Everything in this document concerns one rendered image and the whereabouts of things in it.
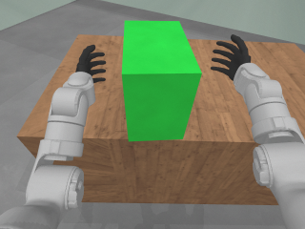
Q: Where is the robot right forearm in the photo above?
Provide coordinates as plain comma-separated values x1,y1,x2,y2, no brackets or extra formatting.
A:
233,63,305,145

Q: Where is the robot left upper arm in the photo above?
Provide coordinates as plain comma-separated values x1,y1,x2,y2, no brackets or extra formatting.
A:
0,164,84,229

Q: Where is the robot left hand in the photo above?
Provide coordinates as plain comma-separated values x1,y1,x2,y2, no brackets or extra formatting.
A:
75,45,107,83

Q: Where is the carton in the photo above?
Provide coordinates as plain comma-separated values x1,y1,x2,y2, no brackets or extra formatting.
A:
121,20,202,142

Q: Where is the robot right upper arm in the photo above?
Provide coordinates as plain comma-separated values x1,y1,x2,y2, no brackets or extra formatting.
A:
253,141,305,229

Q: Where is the robot right hand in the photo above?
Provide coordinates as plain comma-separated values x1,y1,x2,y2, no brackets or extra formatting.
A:
211,34,251,81

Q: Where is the robot left forearm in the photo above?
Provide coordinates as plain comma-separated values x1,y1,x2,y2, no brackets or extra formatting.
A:
26,72,96,201

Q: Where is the pedestal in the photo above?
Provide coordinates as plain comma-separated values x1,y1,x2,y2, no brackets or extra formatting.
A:
17,34,305,205

